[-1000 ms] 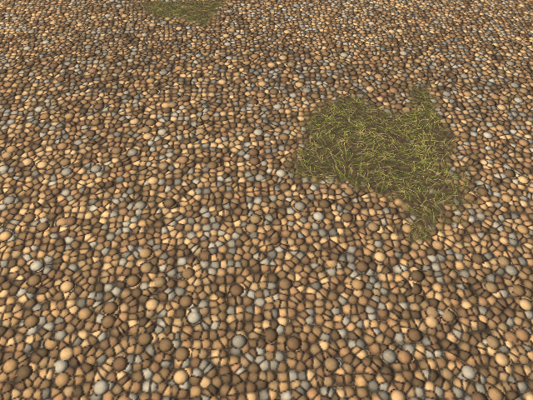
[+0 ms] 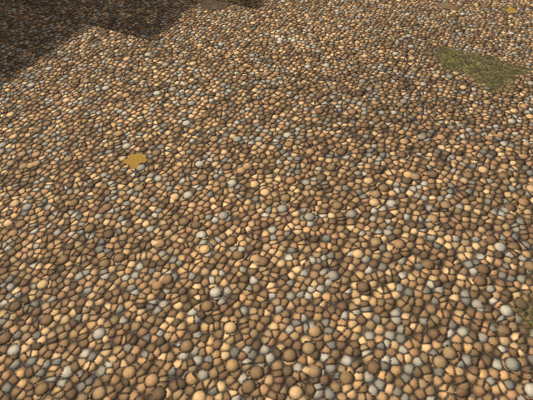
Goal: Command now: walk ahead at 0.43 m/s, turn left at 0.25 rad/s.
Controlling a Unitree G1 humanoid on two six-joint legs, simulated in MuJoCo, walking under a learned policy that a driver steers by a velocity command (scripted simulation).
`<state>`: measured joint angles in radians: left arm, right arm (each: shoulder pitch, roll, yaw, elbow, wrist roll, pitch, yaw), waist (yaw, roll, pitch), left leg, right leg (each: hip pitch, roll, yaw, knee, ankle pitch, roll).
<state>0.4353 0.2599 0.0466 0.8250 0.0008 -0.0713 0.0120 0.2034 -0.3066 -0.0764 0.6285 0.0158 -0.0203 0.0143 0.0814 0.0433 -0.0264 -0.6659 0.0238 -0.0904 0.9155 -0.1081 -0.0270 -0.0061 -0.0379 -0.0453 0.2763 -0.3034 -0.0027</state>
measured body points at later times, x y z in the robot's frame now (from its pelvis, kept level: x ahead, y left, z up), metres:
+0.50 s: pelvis +0.25 +0.05 +0.00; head +0.27 +0.04 +0.45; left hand +0.44 +0.30 -0.10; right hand +0.26 -0.23 -0.12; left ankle +0.19 +0.16 -0.75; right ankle +0.37 -0.13 -0.68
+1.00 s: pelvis +0.51 -0.05 +0.00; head +0.55 -0.09 +0.45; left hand +0.71 +0.18 -0.10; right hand +0.59 -0.37 -0.09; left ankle +0.72 +0.06 -0.68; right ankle +0.47 -0.11 -0.75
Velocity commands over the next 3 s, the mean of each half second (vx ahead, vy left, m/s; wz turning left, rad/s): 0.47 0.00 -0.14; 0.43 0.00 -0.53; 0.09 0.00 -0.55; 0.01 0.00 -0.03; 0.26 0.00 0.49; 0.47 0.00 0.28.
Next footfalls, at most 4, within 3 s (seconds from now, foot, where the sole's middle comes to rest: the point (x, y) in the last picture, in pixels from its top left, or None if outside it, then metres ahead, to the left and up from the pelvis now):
0.18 left None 0.23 0.16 -0.78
0.68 right None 0.51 -0.13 -0.78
1.14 left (336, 309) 0.78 -0.04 -0.78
1.56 right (399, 388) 0.57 -0.20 -0.78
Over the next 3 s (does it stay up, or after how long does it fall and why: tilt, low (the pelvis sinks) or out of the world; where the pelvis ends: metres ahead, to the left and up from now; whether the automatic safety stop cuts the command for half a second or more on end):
stays up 0.98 -0.17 -0.02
